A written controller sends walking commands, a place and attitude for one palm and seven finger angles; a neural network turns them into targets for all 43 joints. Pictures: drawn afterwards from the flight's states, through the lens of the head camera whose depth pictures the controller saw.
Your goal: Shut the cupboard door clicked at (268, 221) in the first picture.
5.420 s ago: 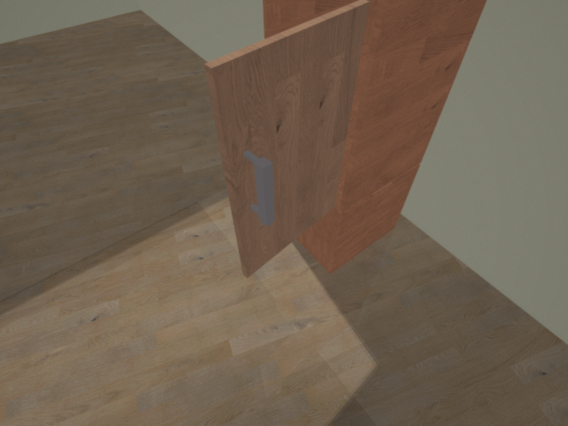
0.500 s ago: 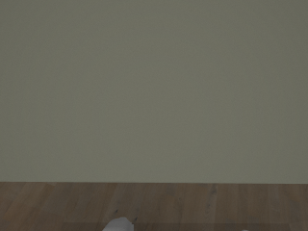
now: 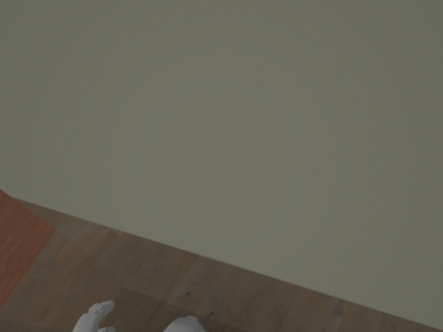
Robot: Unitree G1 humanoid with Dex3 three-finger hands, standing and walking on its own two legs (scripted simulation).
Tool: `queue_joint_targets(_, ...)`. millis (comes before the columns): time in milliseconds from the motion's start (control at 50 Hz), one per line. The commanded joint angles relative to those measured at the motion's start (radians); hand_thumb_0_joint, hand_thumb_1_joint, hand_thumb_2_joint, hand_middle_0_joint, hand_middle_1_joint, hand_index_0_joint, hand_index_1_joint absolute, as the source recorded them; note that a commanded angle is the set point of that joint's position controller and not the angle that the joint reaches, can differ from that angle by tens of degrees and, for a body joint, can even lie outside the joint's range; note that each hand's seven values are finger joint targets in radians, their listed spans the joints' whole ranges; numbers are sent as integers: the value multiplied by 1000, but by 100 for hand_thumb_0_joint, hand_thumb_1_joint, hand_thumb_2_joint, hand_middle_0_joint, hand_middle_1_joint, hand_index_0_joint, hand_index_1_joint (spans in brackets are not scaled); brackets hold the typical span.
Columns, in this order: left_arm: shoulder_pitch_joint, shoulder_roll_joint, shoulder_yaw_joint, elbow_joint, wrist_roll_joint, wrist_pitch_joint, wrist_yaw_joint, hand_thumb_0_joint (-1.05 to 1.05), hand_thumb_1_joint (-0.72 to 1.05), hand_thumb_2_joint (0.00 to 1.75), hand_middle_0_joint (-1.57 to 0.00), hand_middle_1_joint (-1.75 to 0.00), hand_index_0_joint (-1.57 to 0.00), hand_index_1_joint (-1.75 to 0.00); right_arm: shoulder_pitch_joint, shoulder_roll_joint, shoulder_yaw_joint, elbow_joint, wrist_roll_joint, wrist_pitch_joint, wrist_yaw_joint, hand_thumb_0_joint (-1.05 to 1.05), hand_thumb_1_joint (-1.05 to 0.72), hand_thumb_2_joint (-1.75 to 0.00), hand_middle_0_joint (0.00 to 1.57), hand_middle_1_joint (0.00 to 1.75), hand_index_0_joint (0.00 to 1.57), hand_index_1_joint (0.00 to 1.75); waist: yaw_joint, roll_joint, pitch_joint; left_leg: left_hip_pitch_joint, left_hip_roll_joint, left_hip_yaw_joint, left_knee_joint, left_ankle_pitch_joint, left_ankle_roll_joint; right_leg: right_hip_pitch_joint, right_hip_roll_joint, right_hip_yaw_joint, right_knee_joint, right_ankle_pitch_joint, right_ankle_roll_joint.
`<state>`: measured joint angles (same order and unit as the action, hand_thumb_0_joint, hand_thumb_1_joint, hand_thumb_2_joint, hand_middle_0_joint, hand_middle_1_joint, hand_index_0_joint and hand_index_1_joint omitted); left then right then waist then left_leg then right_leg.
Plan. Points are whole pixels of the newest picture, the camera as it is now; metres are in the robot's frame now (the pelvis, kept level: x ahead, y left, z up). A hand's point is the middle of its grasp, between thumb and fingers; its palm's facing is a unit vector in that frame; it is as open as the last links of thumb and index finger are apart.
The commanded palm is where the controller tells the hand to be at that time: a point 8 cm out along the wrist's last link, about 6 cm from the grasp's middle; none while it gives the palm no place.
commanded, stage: turn to face it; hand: left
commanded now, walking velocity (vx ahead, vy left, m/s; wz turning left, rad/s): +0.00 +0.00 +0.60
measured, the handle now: out of the picture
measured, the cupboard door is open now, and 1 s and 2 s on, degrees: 97 97 97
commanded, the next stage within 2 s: none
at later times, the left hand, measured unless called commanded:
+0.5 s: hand out of the picture +0.03 +0.24 -0.16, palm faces +0.34 -0.91 -0.24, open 7.4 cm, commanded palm none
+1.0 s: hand out of the picture -0.02 +0.16 -0.16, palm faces +0.59 -0.78 -0.21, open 7.4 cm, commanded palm none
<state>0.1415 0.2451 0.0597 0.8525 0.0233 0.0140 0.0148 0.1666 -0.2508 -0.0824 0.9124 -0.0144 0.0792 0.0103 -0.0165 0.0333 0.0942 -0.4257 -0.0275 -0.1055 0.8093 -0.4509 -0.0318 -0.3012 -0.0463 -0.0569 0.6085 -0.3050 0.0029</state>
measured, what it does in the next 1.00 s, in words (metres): steps on the spot, turning left: left foot, then right foot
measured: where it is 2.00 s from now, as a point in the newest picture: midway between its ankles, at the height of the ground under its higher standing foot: outside the picture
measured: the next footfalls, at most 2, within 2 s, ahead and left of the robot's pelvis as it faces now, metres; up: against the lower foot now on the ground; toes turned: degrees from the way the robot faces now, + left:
left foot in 0.30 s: +0.04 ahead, +0.12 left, +0.00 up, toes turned +18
right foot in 0.70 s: +0.12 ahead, -0.13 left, +0.00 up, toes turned +24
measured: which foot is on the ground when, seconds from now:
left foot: up 0.00-0.28, down 0.30-0.70, up 0.72-1.00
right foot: down 0.00-0.30, up 0.32-0.68, down 0.70-1.00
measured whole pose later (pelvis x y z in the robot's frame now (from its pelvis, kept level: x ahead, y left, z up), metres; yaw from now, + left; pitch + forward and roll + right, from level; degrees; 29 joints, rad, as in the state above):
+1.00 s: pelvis +0.04 -0.03 +0.01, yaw +37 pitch +0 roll +1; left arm 0.22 0.21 0.04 0.88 0.03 0.01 0.01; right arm 0.13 -0.24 -0.07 0.92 -0.01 0.08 0.03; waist -0.01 -0.05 0.12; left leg -0.38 0.01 0.08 0.76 -0.43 -0.07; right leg -0.19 -0.14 -0.19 0.55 -0.34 0.03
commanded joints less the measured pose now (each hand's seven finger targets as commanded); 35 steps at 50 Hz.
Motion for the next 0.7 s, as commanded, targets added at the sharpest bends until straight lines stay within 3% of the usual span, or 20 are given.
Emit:
queue_joint_targets(0, 5, 150, 31, -74, -2, -13, 18, 0, 90, 90, -20, -30, -20, -30, -31, -96, -32, -85, -6, -18, 10, 0, -90, -90, 20, 30, 20, 30, 3, -278, -72, -164, 54, 60, 451, -13, -20, 81, -305, 213, -331, 153, -122)
queue_joint_targets(20, -3, 132, 24, -77, -5, -16, 16, 0, 90, 90, -20, -30, -20, -30, -25, -87, -25, -82, -5, -18, 14, 0, -90, -90, 20, 30, 20, 30, -5, -279, -75, -170, 64, 85, 429, 11, -33, 118, -275, 119, -297, 298, -110)
queue_joint_targets(60, 42, 127, 24, -63, -2, -21, 18, 0, 90, 90, -20, -30, -20, -30, -54, -63, -14, -85, 3, -20, 19, 0, -90, -90, 20, 30, 20, 30, 15, -257, -90, -150, 63, 130, 300, 8, -46, 199, -263, 36, -252, 513, -104)
queue_joint_targets(120, 130, 157, 35, -36, 0, -25, 18, 0, 90, 90, -20, -30, -20, -30, -103, -35, 4, -93, 5, -30, 20, 0, -90, -90, 20, 30, 20, 30, 58, -218, -144, -105, 52, 189, 69, -2, -50, 326, -283, 4, -175, 711, -107)
queue_joint_targets(180, 158, 186, 45, -19, 4, -23, 16, 0, 90, 90, -20, -30, -20, -30, -110, -28, 12, -99, 8, -40, 21, 0, -90, -90, 20, 30, 20, 30, 73, -242, -167, -33, 33, 226, -94, 7, -32, 355, -306, -9, -117, 772, -106)
queue_joint_targets(220, 132, 191, 49, -17, -2, -21, 12, 0, 90, 90, -20, -30, -20, -30, -66, -48, 9, -89, 6, -44, 17, 0, -90, -90, 20, 30, 20, 30, 41, -233, -164, 77, 24, 238, -214, 108, -18, 282, -303, -45, -62, 719, -73)
queue_joint_targets(240, 111, 190, 50, -23, -8, -20, 8, 0, 90, 90, -20, -30, -20, -30, -21, -68, 3, -78, 3, -47, 16, 0, -90, -90, 20, 30, 20, 30, 7, -197, -173, 179, 20, 235, -299, 207, -6, 213, -289, -76, -2, 661, -41)
queue_joint_targets(260, 88, 166, 46, -34, -13, -16, 4, 0, 90, 90, -20, -30, -20, -30, 53, -121, -13, -62, -2, -53, 14, 0, -90, -90, 20, 30, 20, 30, -37, -72, -213, 356, 98, 137, -374, 410, 29, 67, -255, -112, 150, 485, 9)
queue_joint_targets(280, 62, 91, 28, -75, -21, -10, -3, 0, 90, 90, -20, -30, -20, -30, 140, -241, -44, -49, -11, -61, 5, 0, -90, -90, 20, 30, 20, 30, -86, 248, -249, 517, 384, -252, -401, 800, 183, -229, -97, -135, 387, -184, 91)
queue_joint_targets(300, -18, 88, 17, -105, -13, 5, 5, 0, 90, 90, -20, -30, -20, -30, 199, -278, -51, -24, -6, -52, -7, 0, -90, -90, 20, 30, 20, 30, -107, 218, -239, 487, 469, -321, -402, 972, 286, -301, -64, -8, 522, -388, 84)
queue_joint_targets(320, -24, 102, 22, -117, -11, 10, 8, 0, 90, 90, -20, -30, -20, -30, 172, -273, -46, -32, -10, -51, -11, 0, -90, -90, 20, 30, 20, 30, -87, 130, -215, 415, 461, -260, -410, 760, 297, -292, -83, 43, 574, -340, 71)
queue_joint_targets(340, -47, 91, 27, -93, -7, 14, 8, 0, 90, 90, -20, -30, -20, -30, 119, -229, -38, -47, -10, -59, -20, 0, -90, -90, 20, 30, 20, 30, -73, 192, -197, 358, 380, -255, -436, 672, 259, -306, -81, 54, 573, -274, 71)
queue_joint_targets(360, -35, 99, 29, -71, -6, 18, 4, 0, 90, 90, -20, -30, -20, -30, 54, -201, -29, -64, -10, -60, -27, 0, -90, -90, 20, 30, 20, 30, -41, 195, -158, 305, 338, -208, -442, 602, 224, -294, -84, 69, 580, -202, 77)
queue_joint_targets(400, -2, 92, 31, -47, -5, 24, -5, 0, 90, 90, -20, -30, -20, -30, 16, -178, -18, -72, -9, -64, -31, 0, -90, -90, 20, 30, 20, 30, -11, 125, -129, 260, 284, -160, -465, 558, 188, -264, -64, 69, 555, -120, 81)
queue_joint_targets(440, 9, 83, 30, -39, -7, 25, -8, 0, 90, 90, -20, -30, -20, -30, 16, -183, -19, -72, -8, -66, -30, 0, -90, -90, 20, 30, 20, 30, -2, 99, -140, 265, 260, -147, -467, 522, 182, -234, -48, 62, 481, -105, 83)
queue_joint_targets(560, -23, 75, 22, -64, -9, 16, -6, 0, 90, 90, -20, -30, -20, -30, 19, -194, -35, -69, -14, -55, -21, 0, -90, -90, 20, 30, 20, 30, -12, 132, -144, 225, 233, -206, -444, 470, 186, -104, 10, 35, 194, -130, 75)
queue_joint_targets(620, 49, 84, 25, -48, -16, 6, -1, 0, 90, 90, -20, -30, -20, -30, -21, -191, -41, -81, -7, -48, -19, 0, -90, -90, 20, 30, 20, 30, 24, 139, -161, 139, 197, -225, -383, 488, 157, 73, 43, 18, -13, -28, 64)
queue_joint_targets(640, 97, 104, 33, -39, -16, -3, 3, 0, 90, 90, -20, -30, -20, -30, -40, -173, -40, -90, 0, -46, -17, 0, -90, -90, 20, 30, 20, 30, 52, 84, -172, 61, 161, -214, -332, 421, 123, 196, 24, 29, -163, 64, 59)
queue_joint_targets(660, 137, 175, 47, -34, -2, -15, 11, 0, 90, 90, -20, -30, -20, -30, -43, -125, -34, -103, 10, -47, -11, 0, -90, -90, 20, 30, 20, 30, 72, -93, -188, -85, 71, -125, -198, 224, 58, 333, -142, 190, -307, 41, 18)
queue_joint_targets(680, 141, 252, 61, -40, 9, -18, 16, 0, 90, 90, -20, -30, -20, -30, -54, -71, -24, -128, 10, -49, -7, 0, -90, -90, 20, 30, 20, 30, 83, -346, -154, -206, -64, 70, 69, -128, -17, 318, -407, 442, -365, 139, -102)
